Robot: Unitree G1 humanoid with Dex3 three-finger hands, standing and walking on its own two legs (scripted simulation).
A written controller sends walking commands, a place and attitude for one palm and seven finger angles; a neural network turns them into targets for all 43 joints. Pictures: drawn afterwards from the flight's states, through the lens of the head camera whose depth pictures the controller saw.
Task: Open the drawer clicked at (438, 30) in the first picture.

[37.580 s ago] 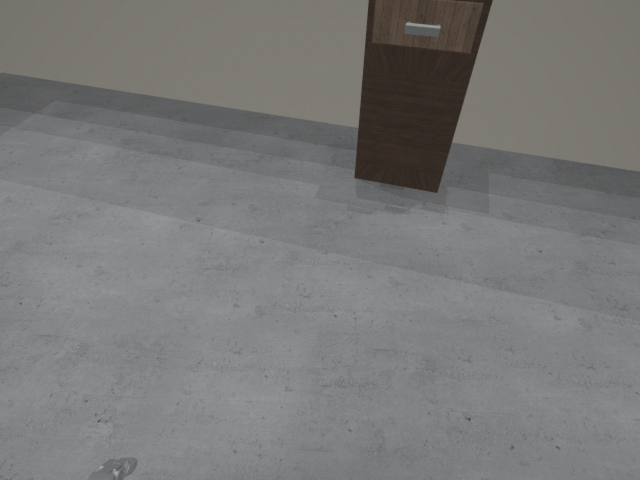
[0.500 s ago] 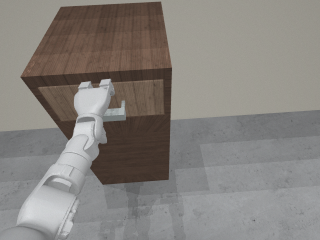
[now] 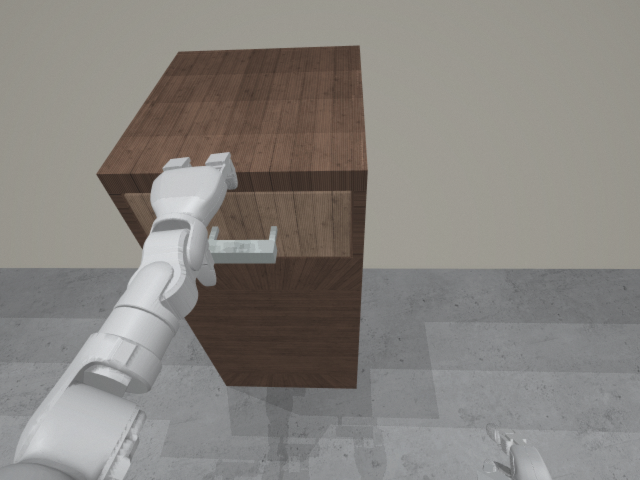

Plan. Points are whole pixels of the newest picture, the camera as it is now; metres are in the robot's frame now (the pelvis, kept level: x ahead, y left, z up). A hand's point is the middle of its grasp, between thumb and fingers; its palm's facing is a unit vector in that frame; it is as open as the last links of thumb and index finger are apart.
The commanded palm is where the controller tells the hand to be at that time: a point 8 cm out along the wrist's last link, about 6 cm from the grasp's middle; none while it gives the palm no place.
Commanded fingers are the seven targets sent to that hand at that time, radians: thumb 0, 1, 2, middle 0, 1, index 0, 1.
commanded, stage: lift the hand off the handle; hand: left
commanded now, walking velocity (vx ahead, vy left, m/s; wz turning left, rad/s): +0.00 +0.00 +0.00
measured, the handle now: (241, 241) +0.49 +0.18 -0.01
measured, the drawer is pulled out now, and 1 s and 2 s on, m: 0.00 0.00 0.00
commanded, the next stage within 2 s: draw the hand back to the body in 0.28 s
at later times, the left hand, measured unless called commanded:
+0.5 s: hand (203, 221) +0.40 +0.18 +0.12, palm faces +0.01 -0.08 -1.00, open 13.8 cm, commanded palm +0.36 +0.19 +0.19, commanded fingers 0.00 -0.50 0.30 -0.30 -1.20 -0.30 -1.20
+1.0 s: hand (138, 293) +0.29 +0.23 +0.12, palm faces +0.05 -0.11 -0.99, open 13.8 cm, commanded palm +0.25 +0.23 +0.19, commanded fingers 0.00 -0.43 0.33 -0.29 -1.15 -0.29 -1.15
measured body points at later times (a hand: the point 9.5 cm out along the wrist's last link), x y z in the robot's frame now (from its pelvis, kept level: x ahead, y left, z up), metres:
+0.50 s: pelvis -0.01 -0.01 +0.00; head +0.01 -0.05 +0.45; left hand +0.39 +0.18 +0.18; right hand +0.13 -0.26 -0.12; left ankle -0.01 +0.09 -0.73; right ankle -0.04 -0.08 -0.73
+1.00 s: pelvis -0.01 -0.01 +0.01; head -0.02 -0.05 +0.45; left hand +0.28 +0.23 +0.18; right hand +0.22 -0.21 -0.08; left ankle -0.01 +0.09 -0.73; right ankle -0.04 -0.08 -0.73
